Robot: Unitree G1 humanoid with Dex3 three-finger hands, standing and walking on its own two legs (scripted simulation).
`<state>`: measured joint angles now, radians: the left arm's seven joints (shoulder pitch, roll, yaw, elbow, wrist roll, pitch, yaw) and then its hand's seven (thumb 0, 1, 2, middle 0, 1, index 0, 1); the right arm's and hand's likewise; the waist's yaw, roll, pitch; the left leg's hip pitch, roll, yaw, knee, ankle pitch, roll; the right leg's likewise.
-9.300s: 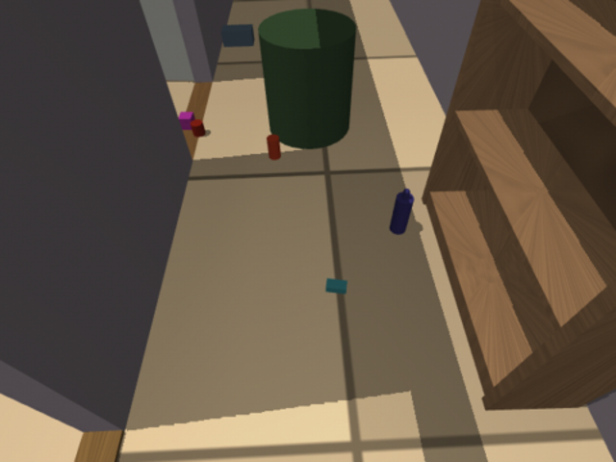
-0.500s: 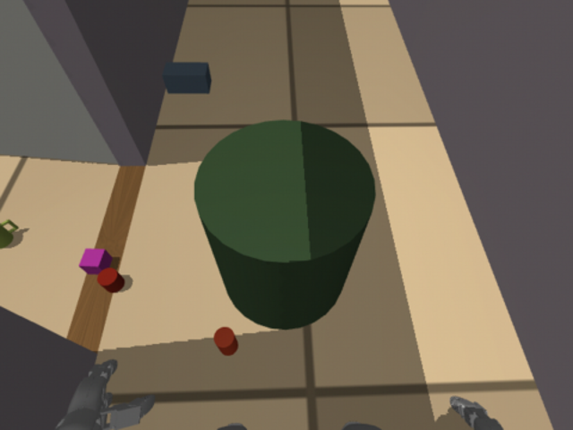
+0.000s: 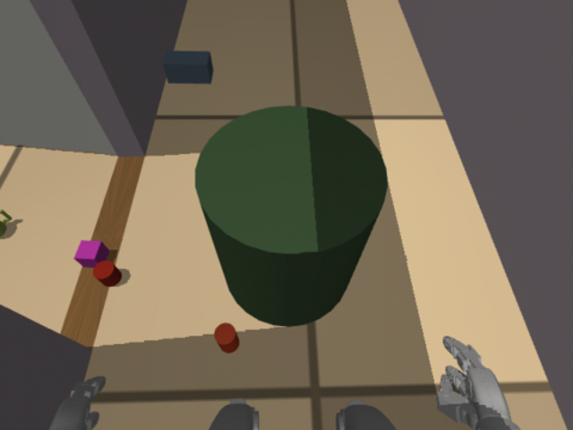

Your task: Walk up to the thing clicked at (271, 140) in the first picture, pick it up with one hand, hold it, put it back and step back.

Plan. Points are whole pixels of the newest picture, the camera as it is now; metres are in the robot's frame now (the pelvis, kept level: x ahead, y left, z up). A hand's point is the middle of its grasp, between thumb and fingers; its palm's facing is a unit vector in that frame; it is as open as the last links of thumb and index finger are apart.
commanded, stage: go down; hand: left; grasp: from the side
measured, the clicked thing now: (227, 338) +0.40 +0.19 -0.65
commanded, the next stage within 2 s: none
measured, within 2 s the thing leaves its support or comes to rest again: neither
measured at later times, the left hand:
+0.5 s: hand (114, 426) +0.15 +0.28 -0.14, palm faces +0.04 -0.92 -0.39, open 16.2 cm
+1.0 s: hand (121, 362) +0.26 +0.33 -0.24, palm faces +0.10 -0.93 -0.34, open 16.5 cm
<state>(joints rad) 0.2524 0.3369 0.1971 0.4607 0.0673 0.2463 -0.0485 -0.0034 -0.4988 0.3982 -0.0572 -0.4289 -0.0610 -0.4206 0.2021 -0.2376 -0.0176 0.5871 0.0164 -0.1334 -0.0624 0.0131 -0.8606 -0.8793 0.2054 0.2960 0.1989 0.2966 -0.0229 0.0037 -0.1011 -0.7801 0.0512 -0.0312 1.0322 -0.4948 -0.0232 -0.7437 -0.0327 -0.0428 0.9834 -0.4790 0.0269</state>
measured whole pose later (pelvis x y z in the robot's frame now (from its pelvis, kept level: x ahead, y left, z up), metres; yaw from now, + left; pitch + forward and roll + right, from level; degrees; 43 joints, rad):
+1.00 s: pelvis -0.05 +0.00 -0.18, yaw -2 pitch +32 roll -3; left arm -0.19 0.55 0.53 0.76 -0.03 -0.30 -0.31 -0.01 -0.40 0.23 -0.05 -0.23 -0.05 -0.22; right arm 0.12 -0.29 -0.01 0.64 -0.02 -0.14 -0.01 0.01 -0.88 -0.89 0.21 0.30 0.20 0.30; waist -0.02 0.00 -0.16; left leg -1.66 0.05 -0.07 1.77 -0.68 -0.03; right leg -1.62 -0.03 -0.03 1.73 -0.67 0.02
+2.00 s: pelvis -0.09 +0.00 -0.31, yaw -5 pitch +32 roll -6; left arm -0.53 0.80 0.73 1.00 -0.12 -0.44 -0.60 -0.01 -0.41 0.18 -0.01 -0.15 -0.01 -0.14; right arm 0.09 -0.34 0.07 0.68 -0.04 -0.14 0.00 0.01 -0.90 -0.89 0.21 0.30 0.20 0.30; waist -0.07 -0.03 -0.10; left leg -2.09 0.03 -0.14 2.22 -0.69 -0.04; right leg -2.03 -0.02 -0.05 2.14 -0.67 0.03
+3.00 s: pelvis -0.09 +0.01 -0.36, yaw -7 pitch +29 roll -8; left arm -0.60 0.91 0.80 1.15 -0.23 -0.52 -0.73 -0.01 -0.49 0.10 -0.05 -0.14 -0.04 -0.14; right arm 0.05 -0.38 0.15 0.66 -0.07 -0.15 0.02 0.01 -0.90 -0.89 0.21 0.30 0.20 0.30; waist -0.11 -0.07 -0.03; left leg -2.20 0.02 -0.18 2.38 -0.70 -0.03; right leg -2.12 -0.01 -0.07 2.28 -0.67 0.04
